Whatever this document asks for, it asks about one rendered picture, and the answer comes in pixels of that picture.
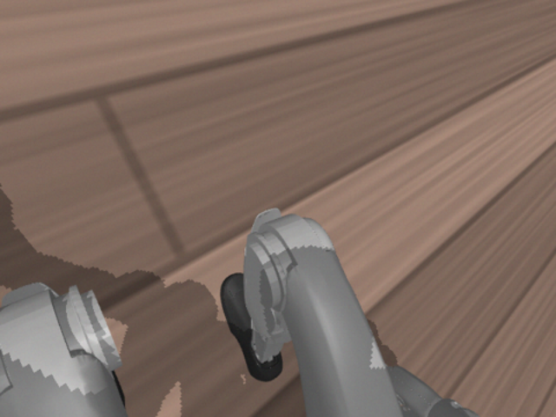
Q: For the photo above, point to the right robot foot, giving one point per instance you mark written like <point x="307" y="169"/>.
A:
<point x="239" y="322"/>

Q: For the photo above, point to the right robot hand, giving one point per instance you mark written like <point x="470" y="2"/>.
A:
<point x="414" y="394"/>

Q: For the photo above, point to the right robot arm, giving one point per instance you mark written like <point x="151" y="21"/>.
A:
<point x="450" y="408"/>

